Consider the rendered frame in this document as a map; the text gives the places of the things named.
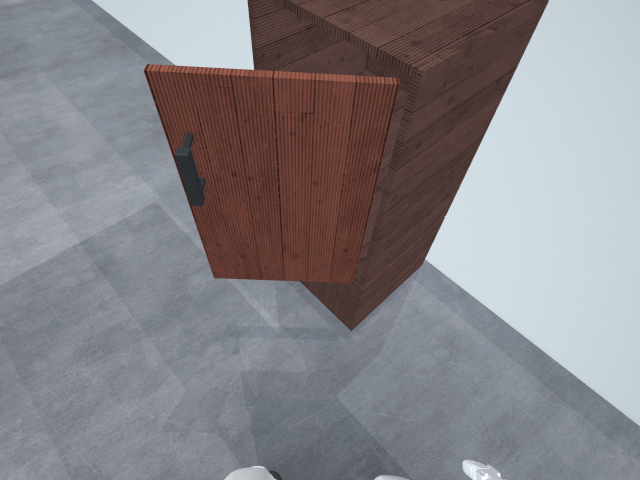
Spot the handle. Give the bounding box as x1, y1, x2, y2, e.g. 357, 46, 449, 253
175, 133, 206, 206

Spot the right robot hand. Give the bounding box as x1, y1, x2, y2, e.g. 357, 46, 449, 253
462, 460, 506, 480

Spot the cupboard door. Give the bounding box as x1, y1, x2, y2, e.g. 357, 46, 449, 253
144, 64, 400, 283

